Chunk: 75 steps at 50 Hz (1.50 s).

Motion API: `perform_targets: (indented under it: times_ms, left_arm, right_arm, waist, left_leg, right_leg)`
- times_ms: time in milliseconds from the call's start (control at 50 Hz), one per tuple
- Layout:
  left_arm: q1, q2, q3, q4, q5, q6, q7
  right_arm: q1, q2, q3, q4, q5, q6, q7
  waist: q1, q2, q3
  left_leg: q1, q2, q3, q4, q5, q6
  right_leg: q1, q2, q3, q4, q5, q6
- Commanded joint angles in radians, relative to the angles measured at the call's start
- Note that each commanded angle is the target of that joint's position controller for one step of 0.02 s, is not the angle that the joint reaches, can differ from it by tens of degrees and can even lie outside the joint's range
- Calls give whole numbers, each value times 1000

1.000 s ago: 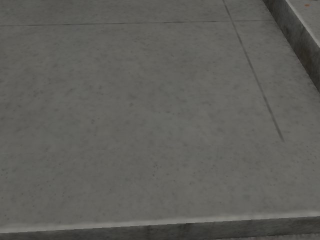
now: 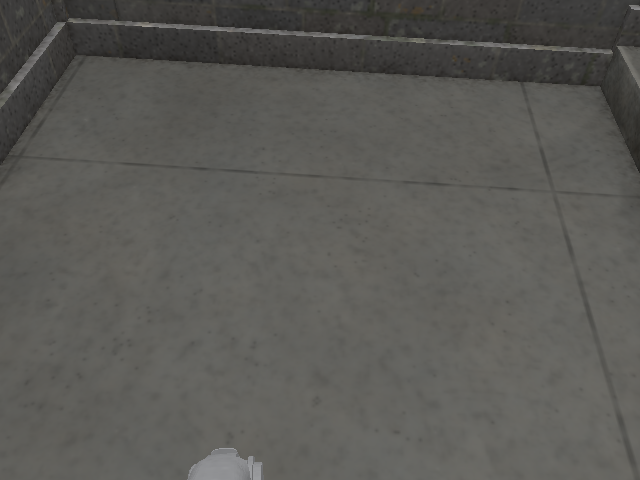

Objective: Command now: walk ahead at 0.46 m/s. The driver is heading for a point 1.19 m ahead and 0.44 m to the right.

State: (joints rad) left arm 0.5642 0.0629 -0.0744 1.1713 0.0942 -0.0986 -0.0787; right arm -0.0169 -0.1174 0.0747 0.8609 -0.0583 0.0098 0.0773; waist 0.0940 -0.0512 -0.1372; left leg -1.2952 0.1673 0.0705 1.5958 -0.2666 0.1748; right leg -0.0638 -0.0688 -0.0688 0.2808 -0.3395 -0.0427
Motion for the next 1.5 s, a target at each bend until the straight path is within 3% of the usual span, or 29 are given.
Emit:
perform_targets:
  times_ms: [20,80,100,120,140,180,240,280,360,440,580,680,700,720,740,780,800,860,920,940,1000,1140,1160,1200,1220,1260,1320,1440,1500]
  left_arm:
    - [-42,225,35,-99,-52,-31,-3]
    - [-75,308,87,-105,-40,-50,2]
    - [65,181,62,-110,-9,-61,-14]
    - [-23,115,59,-140,-26,-47,-26]
    - [-122,109,86,-156,-48,-38,-36]
    - [-179,113,89,-144,-60,-49,-1]
    - [-223,105,77,-187,-66,-25,13]
    - [-241,125,79,-179,-62,-11,9]
    - [-386,190,105,-215,-40,-31,-28]
    - [-537,198,119,-295,-65,-34,-19]
    - [-627,178,137,-332,-70,10,-20]
    - [-520,257,175,-293,-87,-26,40]
    - [-478,298,190,-288,-79,-36,61]
    - [-363,366,202,-284,-66,-38,84]
    - [-150,361,195,-250,-72,-26,99]
    - [-233,410,244,-244,-62,-43,105]
    - [-353,369,235,-275,-79,-36,102]
    - [-450,279,203,-332,-96,-21,76]
    - [-437,323,218,-377,-83,-42,58]
    - [-455,367,221,-401,-125,25,89]
    - [-398,370,222,-453,-103,104,123]
    - [-453,308,200,-545,-116,139,131]
    - [-436,285,194,-556,-116,143,131]
    - [-379,273,193,-597,-111,132,124]
    - [-393,354,214,-592,-102,115,112]
    - [-363,362,220,-546,-110,133,105]
    - [-391,292,194,-576,-113,158,110]
    - [-477,256,161,-658,-116,147,81]
    - [-356,269,172,-618,-108,151,67]
  right_arm:
    - [-211,-73,-25,-133,2,-24,26]
    - [33,-136,-62,-87,17,-74,25]
    - [220,-196,-63,-42,40,-80,15]
    - [510,-290,-100,52,-8,-62,-4]
    - [630,-353,-126,124,-13,-83,-16]
    - [420,-306,-122,119,33,-108,-36]
    - [172,-82,-66,114,10,-85,-24]
    - [131,-51,-61,134,-10,-100,-31]
    - [117,-67,-65,93,-19,-144,-61]
    - [278,-147,-73,105,-35,-152,-69]
    - [295,-233,-139,89,9,-165,-64]
    - [235,-241,-171,48,39,-129,-78]
    - [263,-211,-163,32,38,-121,-70]
    - [407,-140,-140,6,35,-123,-88]
    - [292,-163,-134,-54,22,-121,-91]
    - [79,-212,-148,-105,15,-106,-66]
    - [159,-257,-167,-87,1,-107,-81]
    - [162,-163,-147,-98,-17,-115,-106]
    - [218,-190,-151,-67,21,-95,-103]
    - [65,-241,-175,-136,101,-80,-158]
    - [90,-192,-157,-137,79,-59,-187]
    - [165,-208,-165,-128,70,-58,-153]
    - [198,-237,-176,-121,62,-62,-148]
    - [169,-342,-202,-161,-2,-46,-150]
    - [140,-298,-200,-195,-4,-45,-157]
    - [73,-225,-178,-226,29,-36,-166]
    - [80,-217,-162,-233,41,-22,-167]
    - [181,-303,-189,-215,56,0,-159]
    - [178,-302,-186,-203,80,0,-147]
  waist:
    - [-72,-109,131]
    - [-177,-124,-67]
    - [-175,135,-315]
    - [-274,298,-361]
    - [-292,299,-215]
    - [-185,275,6]
    - [-24,48,-14]
    - [22,12,20]
    - [0,73,76]
    - [-69,97,31]
    - [-86,124,94]
    - [-37,95,47]
    - [-57,70,-65]
    - [-98,-103,-294]
    - [0,-164,-398]
    - [33,-33,-112]
    - [-48,-10,-84]
    - [-135,53,-3]
    - [-130,26,-28]
    - [-115,63,90]
    - [-92,-41,-30]
    - [-126,-116,-29]
    - [-131,-79,-32]
    - [-71,380,-10]
    - [-75,330,-21]
    - [-64,184,21]
    - [-84,169,85]
    - [-151,263,31]
    - [-98,246,24]
  left_leg:
    - [404,-109,92,-228,-190,-43]
    - [789,-187,27,-500,-25,32]
    - [1290,-44,-354,-624,55,139]
    - [1458,76,-797,-1001,-130,146]
    - [1346,100,-962,-1128,-416,53]
    - [981,70,-732,-1070,-467,26]
    - [784,144,-612,-1112,-80,-40]
    - [758,107,-413,-1148,37,-84]
    - [791,9,-88,-1289,97,-76]
    - [1159,56,30,-1292,736,-51]
    - [1375,94,143,-1323,953,-60]
    - [1515,77,180,-1119,1042,-96]
    - [1426,16,180,-1004,912,-137]
    - [1082,-58,165,-774,464,-272]
    - [801,-243,109,-537,-407,-345]
    - [578,-166,-162,-259,-400,-250]
    - [664,-123,-184,-283,-352,-225]
    - [832,-107,-154,-452,-250,-213]
    - [814,-131,-135,-444,-127,-267]
    - [682,-130,-137,-607,-158,-253]
    - [744,-175,-146,-732,-62,-250]
    - [974,-201,-149,-1097,80,-227]
    - [1082,-135,-177,-1177,122,-201]
    - [1176,248,-604,-1283,376,58]
    - [1143,280,-627,-1287,323,109]
    - [1068,132,-396,-1257,205,16]
    - [1005,43,-216,-1278,204,1]
    - [1095,100,-154,-1239,202,35]
    - [1042,104,-151,-1158,228,9]
  right_leg:
    - [-241,-218,77,-194,432,-197]
    - [-25,-170,11,158,1173,-91]
    - [-425,-39,74,455,839,-41]
    - [-663,105,196,756,122,-24]
    - [-843,161,362,1144,207,-45]
    - [-932,110,343,1474,325,-72]
    - [-939,66,360,1691,425,-137]
    - [-978,37,345,1592,431,-142]
    - [-896,7,240,1370,457,-129]
    - [-962,-5,189,950,443,-45]
    - [-728,9,39,458,354,3]
    - [-495,118,5,128,431,-48]
    - [-262,113,48,170,714,-112]
    - [237,-59,271,307,1015,-329]
    - [485,-234,628,153,1000,-465]
    - [258,-184,530,81,795,-301]
    - [76,-145,458,54,695,-281]
    - [-243,-93,431,-41,555,-285]
    - [-266,-70,418,-31,471,-265]
    - [-272,-67,442,20,484,-236]
    - [-248,-43,481,44,338,-193]
    - [-287,24,535,125,167,-112]
    - [-345,67,506,193,89,-78]
    - [-662,252,204,653,-300,32]
    - [-685,166,218,857,-233,64]
    - [-633,127,181,1009,-106,89]
    - [-613,109,97,1028,5,110]
    - [-411,60,17,557,-103,97]
    - [-208,103,-20,258,44,31]
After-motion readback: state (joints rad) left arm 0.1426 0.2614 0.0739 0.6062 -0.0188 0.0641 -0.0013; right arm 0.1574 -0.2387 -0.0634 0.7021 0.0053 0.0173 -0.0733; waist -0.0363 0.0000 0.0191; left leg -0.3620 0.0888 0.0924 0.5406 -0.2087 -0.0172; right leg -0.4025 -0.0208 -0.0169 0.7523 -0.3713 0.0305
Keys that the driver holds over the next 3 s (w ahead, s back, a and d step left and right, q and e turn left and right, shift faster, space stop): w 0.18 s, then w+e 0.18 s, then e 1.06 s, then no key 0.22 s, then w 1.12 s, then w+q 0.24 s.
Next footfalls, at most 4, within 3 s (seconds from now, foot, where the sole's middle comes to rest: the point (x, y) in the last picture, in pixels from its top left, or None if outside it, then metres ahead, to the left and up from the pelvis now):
0.06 left None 0.23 0.17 -0.63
0.68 right None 0.46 -0.08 -0.63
1.18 left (303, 446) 0.55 0.10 -0.63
1.54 right None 0.34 -0.07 -0.63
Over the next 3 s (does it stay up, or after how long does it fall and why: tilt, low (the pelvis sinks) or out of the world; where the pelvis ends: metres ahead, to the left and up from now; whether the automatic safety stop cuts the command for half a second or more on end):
stays up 0.78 -0.32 0.14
